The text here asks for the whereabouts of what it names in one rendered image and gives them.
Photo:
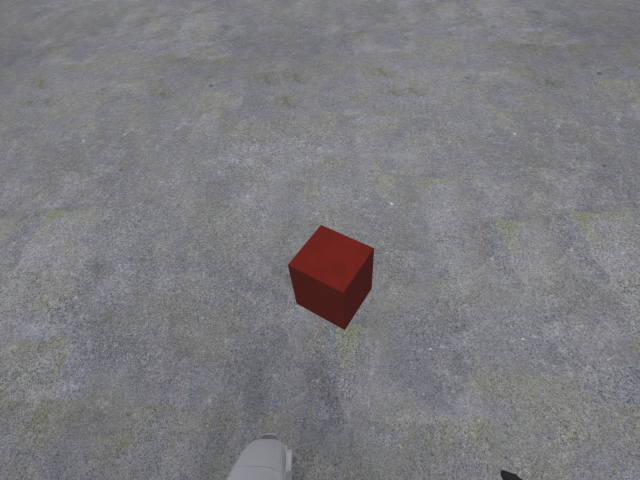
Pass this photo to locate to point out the robot left thigh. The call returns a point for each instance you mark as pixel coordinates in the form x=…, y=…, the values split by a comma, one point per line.
x=263, y=459

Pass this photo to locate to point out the left robot shin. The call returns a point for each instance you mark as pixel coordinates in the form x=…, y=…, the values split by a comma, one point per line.
x=270, y=436

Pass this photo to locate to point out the carton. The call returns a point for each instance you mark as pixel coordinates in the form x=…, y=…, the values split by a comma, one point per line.
x=332, y=275

